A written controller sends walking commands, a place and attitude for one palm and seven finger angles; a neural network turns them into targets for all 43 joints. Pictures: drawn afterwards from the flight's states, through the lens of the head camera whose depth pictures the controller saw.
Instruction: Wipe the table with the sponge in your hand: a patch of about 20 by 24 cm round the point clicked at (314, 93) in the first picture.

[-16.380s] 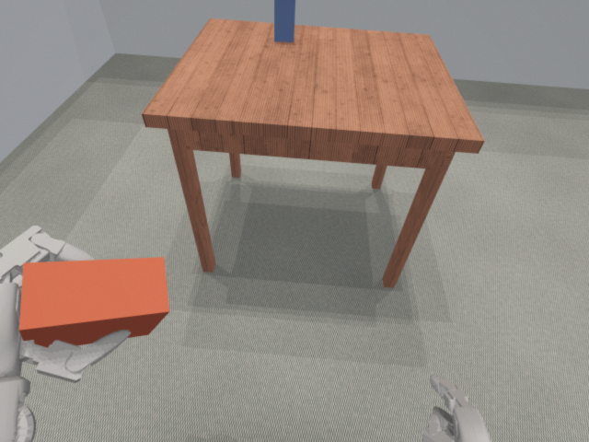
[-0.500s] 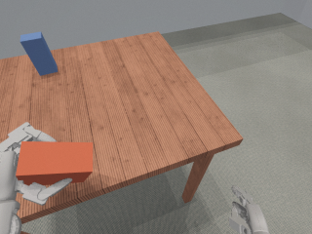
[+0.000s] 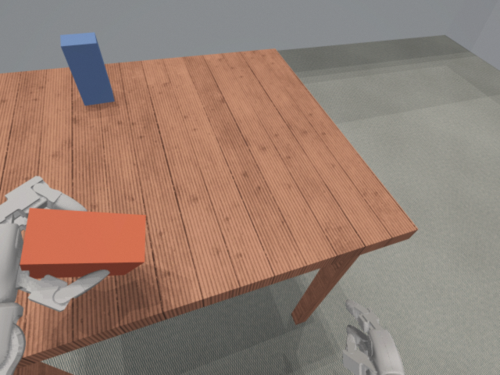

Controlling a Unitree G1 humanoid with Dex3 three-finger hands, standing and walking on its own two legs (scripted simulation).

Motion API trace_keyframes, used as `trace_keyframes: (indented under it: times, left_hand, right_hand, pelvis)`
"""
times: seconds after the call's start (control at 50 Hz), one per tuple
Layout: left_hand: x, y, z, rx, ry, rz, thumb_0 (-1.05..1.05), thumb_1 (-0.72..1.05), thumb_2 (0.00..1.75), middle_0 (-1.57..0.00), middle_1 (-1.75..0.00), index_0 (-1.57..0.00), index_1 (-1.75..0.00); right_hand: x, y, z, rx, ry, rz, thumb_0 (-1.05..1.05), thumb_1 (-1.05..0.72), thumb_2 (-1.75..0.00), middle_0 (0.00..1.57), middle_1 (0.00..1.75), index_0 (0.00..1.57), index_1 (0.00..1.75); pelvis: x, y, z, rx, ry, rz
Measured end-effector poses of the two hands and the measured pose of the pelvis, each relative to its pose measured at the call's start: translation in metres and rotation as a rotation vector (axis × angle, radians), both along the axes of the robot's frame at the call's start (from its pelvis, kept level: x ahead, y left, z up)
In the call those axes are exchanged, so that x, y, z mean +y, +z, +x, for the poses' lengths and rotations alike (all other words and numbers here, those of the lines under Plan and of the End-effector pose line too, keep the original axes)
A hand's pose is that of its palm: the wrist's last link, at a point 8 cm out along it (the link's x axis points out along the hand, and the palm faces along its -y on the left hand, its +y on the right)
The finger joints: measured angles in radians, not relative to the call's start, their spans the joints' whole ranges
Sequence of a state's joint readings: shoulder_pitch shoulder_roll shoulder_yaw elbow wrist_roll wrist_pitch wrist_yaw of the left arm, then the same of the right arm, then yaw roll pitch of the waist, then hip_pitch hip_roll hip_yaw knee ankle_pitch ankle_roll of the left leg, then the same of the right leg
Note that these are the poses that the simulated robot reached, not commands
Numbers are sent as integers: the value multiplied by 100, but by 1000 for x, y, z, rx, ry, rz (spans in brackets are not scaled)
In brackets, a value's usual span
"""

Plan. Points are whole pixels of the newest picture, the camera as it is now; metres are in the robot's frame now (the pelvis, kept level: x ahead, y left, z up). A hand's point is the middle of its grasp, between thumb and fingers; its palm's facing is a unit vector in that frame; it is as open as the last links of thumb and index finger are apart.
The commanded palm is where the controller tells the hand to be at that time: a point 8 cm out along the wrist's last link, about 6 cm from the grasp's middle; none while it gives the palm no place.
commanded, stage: come to a stop and stand still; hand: left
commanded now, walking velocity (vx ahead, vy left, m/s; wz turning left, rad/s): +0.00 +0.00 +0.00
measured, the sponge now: (101, 247) +0.24 +0.22 +0.12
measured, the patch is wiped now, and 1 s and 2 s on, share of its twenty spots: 0.00 0.00 0.00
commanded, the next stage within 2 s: look again from close up in 0.10 s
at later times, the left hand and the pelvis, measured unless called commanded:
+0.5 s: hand (84, 263) +0.20 +0.21 +0.15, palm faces +0.36 -0.86 -0.37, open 10.0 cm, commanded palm +0.15 +0.25 +0.18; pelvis -0.01 -0.03 +0.00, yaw +0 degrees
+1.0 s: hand (68, 216) +0.24 +0.23 +0.19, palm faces +0.40 -0.77 -0.51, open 10.0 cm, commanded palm +0.14 +0.24 +0.18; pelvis -0.01 -0.04 +0.00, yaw +2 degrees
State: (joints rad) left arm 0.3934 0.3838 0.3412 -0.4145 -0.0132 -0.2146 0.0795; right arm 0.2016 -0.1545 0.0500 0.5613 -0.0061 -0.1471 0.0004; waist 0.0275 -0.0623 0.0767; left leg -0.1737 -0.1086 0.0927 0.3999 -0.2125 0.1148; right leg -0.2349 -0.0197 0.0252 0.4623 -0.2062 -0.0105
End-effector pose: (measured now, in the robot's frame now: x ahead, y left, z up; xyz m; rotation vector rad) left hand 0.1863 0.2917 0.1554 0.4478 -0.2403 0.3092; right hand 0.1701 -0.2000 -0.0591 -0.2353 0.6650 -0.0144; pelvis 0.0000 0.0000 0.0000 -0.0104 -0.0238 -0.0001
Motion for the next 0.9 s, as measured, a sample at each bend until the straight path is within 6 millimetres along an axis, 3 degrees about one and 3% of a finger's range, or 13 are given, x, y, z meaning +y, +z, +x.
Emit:
trace_keyframes:
  times: [0.08,0.26,0.44,0.58,0.9]
  left_hand:
    - [2,3,-2,6,11,18,-1,-50,102,-76,-132,-77,-131]
    - [-19,27,-3,-56,-13,49,-1,-50,102,-76,-132,-77,-131]
    - [-31,7,-18,41,24,-8,-1,-50,102,-76,-132,-77,-131]
    - [-44,12,-27,-4,33,-32,-1,-50,102,-76,-132,-78,-131]
    - [-50,4,-14,50,9,-30,-1,-50,102,-76,-132,-78,-131]
  right_hand:
    - [-4,-4,-2,34,7,-18,1,-90,-89,21,30,21,30]
    - [-23,-6,0,36,-12,-15,2,-90,-89,21,30,21,30]
    - [-51,3,-6,-5,-66,-31,1,-90,-89,21,30,21,30]
    - [-65,5,-13,-12,-58,-54,1,-90,-89,21,30,21,30]
    - [-71,-5,-22,43,-84,-46,2,-90,-89,21,30,21,30]
  pelvis:
    - [-1,0,0,-1,-2,5]
    - [-10,2,-4,9,0,-12]
    - [-27,3,-10,11,-7,-12]
    - [-38,4,-16,3,-1,-11]
    - [-41,3,-9,26,-3,-18]
